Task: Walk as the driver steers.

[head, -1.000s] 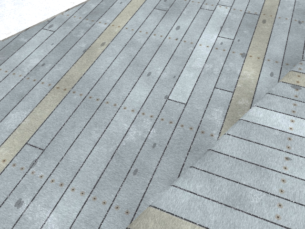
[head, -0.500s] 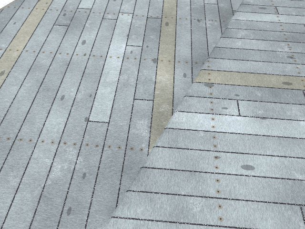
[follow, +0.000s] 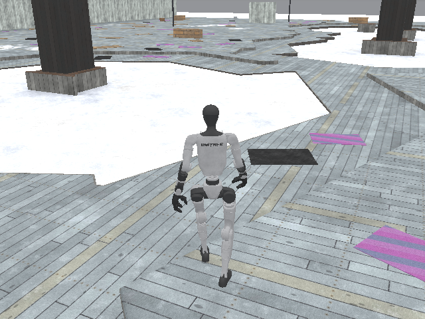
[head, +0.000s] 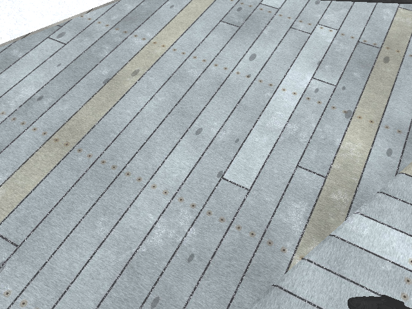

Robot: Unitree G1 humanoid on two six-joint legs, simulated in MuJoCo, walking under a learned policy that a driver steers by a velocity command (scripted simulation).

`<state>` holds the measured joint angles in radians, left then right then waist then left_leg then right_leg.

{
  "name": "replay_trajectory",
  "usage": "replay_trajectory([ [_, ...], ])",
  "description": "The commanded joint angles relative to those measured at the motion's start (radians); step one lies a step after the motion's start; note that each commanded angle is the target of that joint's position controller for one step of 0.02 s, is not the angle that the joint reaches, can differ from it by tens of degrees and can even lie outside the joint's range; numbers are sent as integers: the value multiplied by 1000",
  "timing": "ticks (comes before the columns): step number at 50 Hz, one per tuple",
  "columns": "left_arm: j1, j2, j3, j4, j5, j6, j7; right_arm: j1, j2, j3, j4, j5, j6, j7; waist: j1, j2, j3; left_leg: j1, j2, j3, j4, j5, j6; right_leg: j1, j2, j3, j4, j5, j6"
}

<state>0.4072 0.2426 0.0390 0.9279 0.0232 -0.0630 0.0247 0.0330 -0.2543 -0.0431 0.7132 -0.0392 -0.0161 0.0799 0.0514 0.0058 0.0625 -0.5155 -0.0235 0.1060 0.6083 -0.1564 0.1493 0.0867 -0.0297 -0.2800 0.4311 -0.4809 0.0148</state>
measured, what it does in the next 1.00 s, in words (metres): goes down: left foot, then right foot 0.13 m lower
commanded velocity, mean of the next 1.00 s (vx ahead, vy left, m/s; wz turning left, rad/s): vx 0.50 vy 0.00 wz -0.02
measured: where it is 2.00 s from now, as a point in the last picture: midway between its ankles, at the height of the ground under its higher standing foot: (235, 153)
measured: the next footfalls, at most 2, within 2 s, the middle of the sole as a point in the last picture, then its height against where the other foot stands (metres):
left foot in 0.02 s outside the picture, level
right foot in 0.78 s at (253, 252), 0.13 m lower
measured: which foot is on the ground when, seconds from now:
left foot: up 0.00-0.00, down 0.02-0.78, up 0.80-1.00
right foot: down 0.00-0.02, up 0.04-0.76, down 0.78-1.00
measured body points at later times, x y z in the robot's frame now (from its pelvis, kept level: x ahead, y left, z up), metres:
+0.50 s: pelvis +0.26 +0.01 +0.02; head +0.27 +0.02 +0.47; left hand +0.38 +0.29 -0.09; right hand +0.30 -0.28 -0.10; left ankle +0.12 +0.05 -0.72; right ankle +0.42 -0.11 -0.66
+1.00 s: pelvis +0.64 -0.07 -0.12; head +0.69 -0.07 +0.33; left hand +0.65 +0.19 -0.26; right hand +0.75 -0.32 -0.24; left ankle +0.72 +0.08 -0.76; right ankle +0.64 -0.12 -0.85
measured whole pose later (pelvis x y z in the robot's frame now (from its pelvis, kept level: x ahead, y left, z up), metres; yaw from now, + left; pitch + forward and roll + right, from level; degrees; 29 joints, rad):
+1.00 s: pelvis +0.64 -0.07 -0.12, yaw -5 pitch +0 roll -2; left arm 0.36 0.22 0.05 0.94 0.01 -0.05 -0.01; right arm 0.12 -0.22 0.00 0.82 -0.05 -0.06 0.01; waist 0.02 0.03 0.12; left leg -0.69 0.10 -0.06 1.17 -0.30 -0.04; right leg -0.26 0.18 0.02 0.49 -0.22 -0.13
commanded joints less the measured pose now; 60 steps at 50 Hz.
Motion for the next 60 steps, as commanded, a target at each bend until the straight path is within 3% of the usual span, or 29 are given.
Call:
replay_trajectory([
  [1,-6,153,30,-94,11,10,8,436,-217,-77,62,-8,-9,-45,-206,99,-272,609,129,-274,-111,-142,103,-330,-147,22,693,617,-66],
  [2,28,89,18,-170,-8,8,-13,362,-309,-93,13,17,-5,-52,-119,301,-397,894,386,-863,-237,-91,290,-742,65,142,1055,-90,-5],
  [3,-114,171,33,-186,-2,-1,-12,387,-270,-91,2,31,7,-61,-190,99,-366,886,356,-823,-294,-42,272,-881,29,303,1081,10,-12],
  [5,-149,146,20,-190,-19,-19,-10,289,-189,-66,17,35,2,-70,-103,-13,-128,584,295,-574,-303,226,197,-816,-64,315,909,157,-20],
  [6,-139,144,22,-186,-5,-4,-6,257,-166,-57,14,37,-6,-71,-63,-29,-82,471,247,-499,-315,317,165,-744,-89,328,823,157,-14],
  [8,-92,129,23,-171,20,41,-9,245,-139,-44,9,41,-26,-64,-23,-22,-83,379,188,-443,-364,309,137,-653,-96,327,726,167,1],
  [11,-157,109,21,-199,19,63,-22,288,-167,-49,20,45,-41,-63,-28,16,-59,342,143,-401,-410,267,139,-688,-87,303,612,275,26],
  [17,-313,89,15,-232,19,60,-46,405,-145,-36,47,48,-38,-68,-99,60,-39,437,128,-346,-425,333,76,-750,-78,283,369,533,15],
  [19,-330,111,22,-225,20,56,-52,440,-168,-40,61,32,-44,-76,-107,71,-48,518,166,-343,-399,409,77,-770,-81,297,408,587,-11],
  [23,-387,146,38,-226,24,43,-66,489,-171,-40,74,8,-47,-87,-127,38,1,684,219,-323,-360,408,102,-923,-69,309,452,501,-51],
  [25,-434,156,50,-250,22,32,-55,585,-175,-50,124,-1,-62,-109,-158,56,51,927,282,-360,-307,431,85,-1179,-52,464,493,425,-78],
  [27,-451,157,55,-252,21,18,-47,598,-187,-56,137,-8,-66,-126,-168,39,83,1028,308,-345,-285,461,62,-1307,-17,503,543,327,-86],
  [29,-511,151,52,-274,9,8,-46,579,-156,-44,144,-16,-79,-122,-175,25,129,945,243,-263,-308,365,40,-1277,-1,416,449,350,-86],
  [31,-568,102,27,-308,11,-1,-72,540,-122,-27,164,-16,-104,-119,-159,29,166,736,175,-182,-352,315,14,-1060,-37,337,255,578,-91],
  [33,-532,30,1,-293,3,1,-104,471,-122,-17,176,11,-123,-102,-158,-19,131,427,146,-123,-451,125,-1,-568,-20,241,27,947,-107],
  [35,-323,74,21,-201,2,19,-93,431,-175,-18,192,19,-122,-108,-81,-11,38,525,140,-98,-269,284,-19,-403,15,254,-3,1023,-109],
  [37,-90,125,40,-105,35,16,-60,463,-189,-19,229,22,-100,-118,5,6,-54,619,118,-80,136,552,-37,-259,61,209,-32,910,-125],
  [38,60,153,54,-55,49,11,-49,460,-194,-23,249,25,-84,-120,87,14,-95,524,105,-56,443,574,-47,-80,52,190,-66,898,-134],
  [39,133,211,77,-24,62,4,-41,421,-154,-27,242,30,-88,-116,130,-154,-103,320,-16,-2,893,41,-78,61,-1,245,-90,912,-167],
  [40,156,309,86,-22,54,-8,-50,560,-29,3,216,36,-90,-116,-8,-324,-232,-124,-42,-104,1252,-681,-102,455,-236,437,355,1628,-234],
  [41,220,310,96,-26,8,-5,-65,544,-93,5,188,68,-99,-123,50,-170,-469,-226,-33,-221,1275,-548,-126,600,-368,699,327,1753,-367],
  [42,154,290,98,-41,-14,12,-57,480,-151,5,165,63,-94,-118,56,-56,-478,-303,18,-194,1144,-385,-139,512,-365,817,130,1098,-410],
  [43,59,231,84,-59,-12,20,-44,371,-153,9,162,10,-91,-109,39,0,-300,-289,71,-180,1056,-291,-135,242,-300,824,-9,731,-385],
  [44,-21,208,69,-81,-15,22,-33,357,-145,7,152,-14,-83,-93,-16,22,-209,-246,84,-177,958,-216,-134,42,-292,835,-79,579,-373],
  [46,-29,178,53,-58,-20,14,-21,260,-89,15,103,-30,-41,-80,-70,47,-82,-104,125,-192,744,-215,-185,-313,-247,785,-119,762,-373],
  [49,-43,169,47,-56,-16,-9,-21,244,-41,32,85,-14,-32,-68,-105,15,-93,-37,148,-154,523,-87,-205,-430,-173,619,-142,893,-335],
  [54,26,78,23,-19,-47,-19,-33,34,-24,39,51,17,-45,-54,-12,-46,-47,34,109,-75,137,318,-130,-329,-47,421,-199,816,-164],
  [57,105,92,23,13,-25,-10,-17,-79,-19,40,18,24,-44,-47,39,-35,11,-61,83,-64,37,290,-106,-154,-102,427,-217,794,-145],
  [60,130,105,22,41,7,-6,-5,-106,-34,29,4,21,-50,-44,34,-48,41,-54,23,-44,-27,110,-70,-29,-132,380,-167,947,-144],
])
